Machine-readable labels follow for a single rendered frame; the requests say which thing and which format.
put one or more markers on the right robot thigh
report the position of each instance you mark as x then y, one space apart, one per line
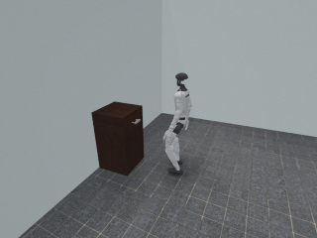
175 141

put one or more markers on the robot right shin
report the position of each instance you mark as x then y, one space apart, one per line
176 150

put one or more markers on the robot left upper arm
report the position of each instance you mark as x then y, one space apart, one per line
178 104

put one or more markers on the handle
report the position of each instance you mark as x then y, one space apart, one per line
136 122

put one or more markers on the robot left hand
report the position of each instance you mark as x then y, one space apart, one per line
168 133

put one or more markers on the robot right upper arm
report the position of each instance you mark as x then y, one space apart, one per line
189 100

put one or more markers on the right robot forearm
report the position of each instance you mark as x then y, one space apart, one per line
188 112

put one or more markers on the left robot forearm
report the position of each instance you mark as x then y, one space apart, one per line
174 120

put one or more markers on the drawer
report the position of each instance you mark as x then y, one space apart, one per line
128 125

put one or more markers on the cabinet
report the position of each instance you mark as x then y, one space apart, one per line
117 151

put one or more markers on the robot right hand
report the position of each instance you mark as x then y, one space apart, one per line
187 122

